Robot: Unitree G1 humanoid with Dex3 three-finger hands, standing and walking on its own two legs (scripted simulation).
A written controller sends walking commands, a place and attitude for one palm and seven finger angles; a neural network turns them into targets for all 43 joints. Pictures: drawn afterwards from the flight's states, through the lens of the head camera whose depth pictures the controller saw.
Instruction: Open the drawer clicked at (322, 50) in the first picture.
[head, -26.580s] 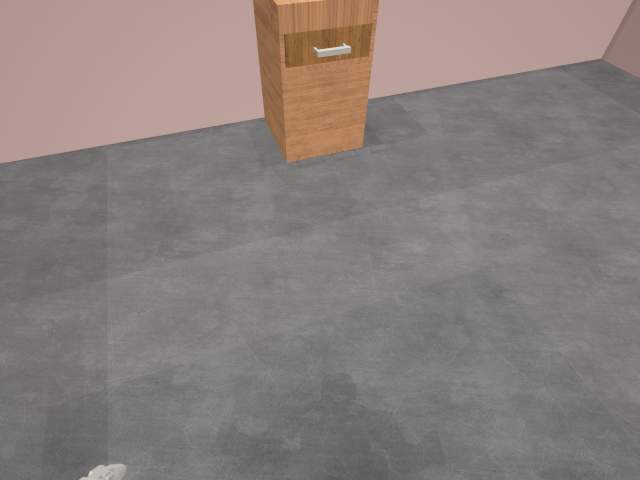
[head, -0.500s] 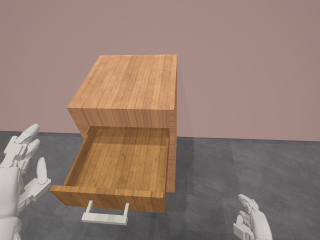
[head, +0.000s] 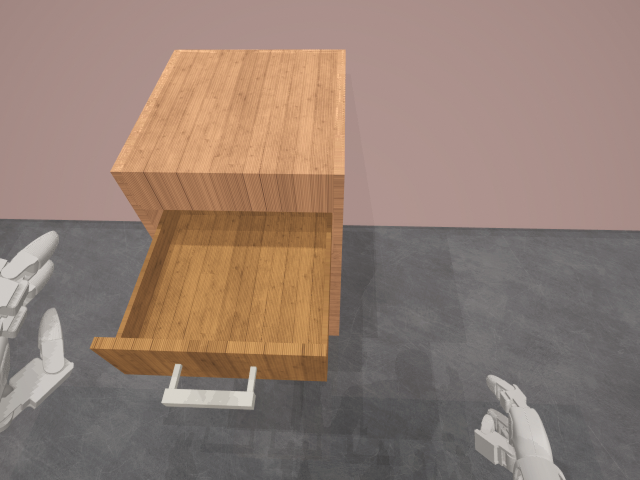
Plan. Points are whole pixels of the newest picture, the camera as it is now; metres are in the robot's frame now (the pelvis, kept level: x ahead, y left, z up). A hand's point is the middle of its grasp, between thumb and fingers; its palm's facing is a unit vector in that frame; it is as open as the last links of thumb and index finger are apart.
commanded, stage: step back with the hand held close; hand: left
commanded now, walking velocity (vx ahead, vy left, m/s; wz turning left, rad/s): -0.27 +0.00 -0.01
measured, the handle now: (212, 385) +0.28 +0.22 -0.21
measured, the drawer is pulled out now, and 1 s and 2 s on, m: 0.30 0.30 0.30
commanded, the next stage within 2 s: stop stepping back and stand still in 1.18 s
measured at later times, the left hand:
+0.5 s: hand (10, 438) +0.14 +0.24 +0.16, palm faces +0.32 -0.80 -0.51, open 7.4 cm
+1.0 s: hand out of the picture +0.10 +0.21 +0.16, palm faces +0.21 -0.82 -0.53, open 7.4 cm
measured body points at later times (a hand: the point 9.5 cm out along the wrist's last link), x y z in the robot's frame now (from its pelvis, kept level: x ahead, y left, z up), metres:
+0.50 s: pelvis -0.06 +0.00 -0.01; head -0.01 +0.02 +0.44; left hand +0.11 +0.28 +0.19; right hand +0.14 -0.22 -0.08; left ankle +0.02 +0.11 -0.74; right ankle -0.03 -0.12 -0.74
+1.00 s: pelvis -0.11 -0.01 -0.02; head -0.04 +0.01 +0.43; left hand +0.08 +0.25 +0.19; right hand +0.10 -0.22 -0.09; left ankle +0.02 +0.11 -0.74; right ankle -0.21 -0.12 -0.74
